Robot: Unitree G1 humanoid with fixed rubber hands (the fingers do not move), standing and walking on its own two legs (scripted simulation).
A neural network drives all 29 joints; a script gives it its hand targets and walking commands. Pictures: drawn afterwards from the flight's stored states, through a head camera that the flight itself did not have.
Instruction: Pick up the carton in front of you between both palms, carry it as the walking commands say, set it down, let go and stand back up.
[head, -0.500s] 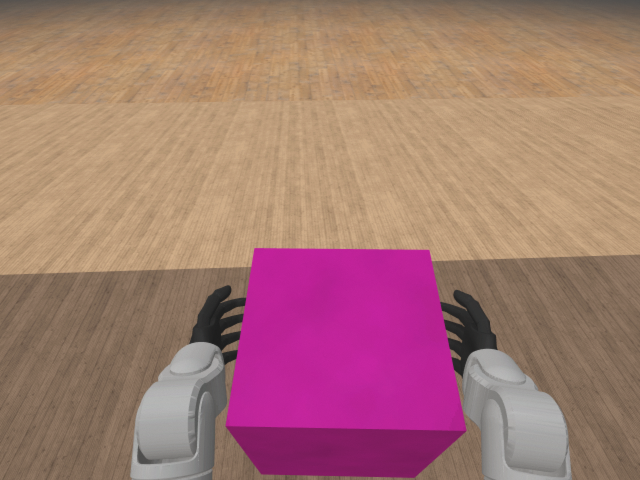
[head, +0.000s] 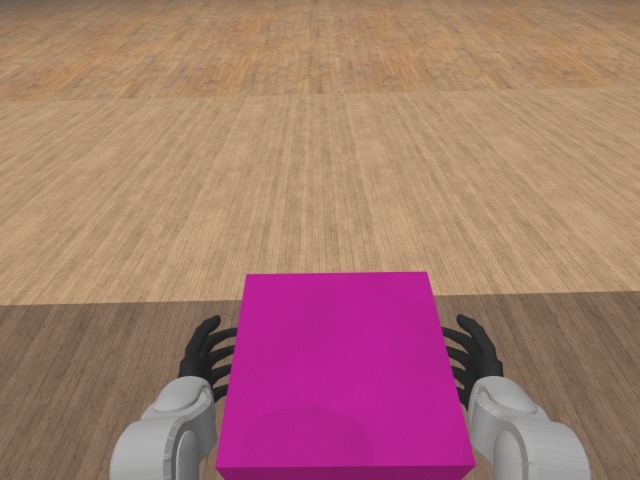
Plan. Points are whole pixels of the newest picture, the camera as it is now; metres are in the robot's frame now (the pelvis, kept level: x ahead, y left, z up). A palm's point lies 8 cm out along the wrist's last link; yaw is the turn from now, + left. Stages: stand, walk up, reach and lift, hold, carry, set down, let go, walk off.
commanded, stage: carry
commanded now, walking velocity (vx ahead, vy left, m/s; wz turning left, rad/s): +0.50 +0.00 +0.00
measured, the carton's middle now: (337, 401) +0.25 +0.01 +0.01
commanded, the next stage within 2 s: none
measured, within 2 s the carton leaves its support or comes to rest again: neither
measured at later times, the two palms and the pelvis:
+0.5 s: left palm (257, 200) +0.58 +0.16 +0.06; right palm (431, 215) +0.54 -0.14 +0.07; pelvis +0.33 +0.04 +0.00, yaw -5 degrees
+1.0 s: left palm (299, 105) +0.90 +0.11 +0.09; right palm (428, 107) +0.91 -0.19 +0.08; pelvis +0.67 -0.04 +0.00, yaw +0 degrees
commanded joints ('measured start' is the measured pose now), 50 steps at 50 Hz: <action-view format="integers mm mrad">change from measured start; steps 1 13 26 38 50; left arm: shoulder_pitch -456 -353 -310 -316 -488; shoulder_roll -798 -673 -882 -675 -746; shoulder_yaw -679 -606 -672 -653 -651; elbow -154 -102 -48 -161 -118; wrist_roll -295 -240 -188 -230 -282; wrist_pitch -29 4 -86 -29 -40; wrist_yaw -140 -125 -165 -112 -138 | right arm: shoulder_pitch -354 -347 -332 -273 -418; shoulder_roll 811 713 883 662 769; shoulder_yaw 622 634 694 626 635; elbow -95 -125 -84 -161 -90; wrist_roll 210 224 260 222 205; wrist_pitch -49 -13 -99 -50 -54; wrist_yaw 111 93 183 119 106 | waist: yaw -18 -10 -45 -45 -17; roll -79 -168 97 156 -111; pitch -161 0 -171 -10 -192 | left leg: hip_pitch -131 -32 477 562 -113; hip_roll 31 -56 204 153 13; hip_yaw -15 165 -107 90 -36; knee -136 -567 -928 -806 16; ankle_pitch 83 265 171 521 79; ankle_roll -9 29 109 75 14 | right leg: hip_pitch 258 387 -283 -171 296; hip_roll -286 -221 -100 -35 -273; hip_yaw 331 100 166 -2 281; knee -283 -177 557 95 -200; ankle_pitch -6 547 -21 150 146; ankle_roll -50 -21 69 48 -43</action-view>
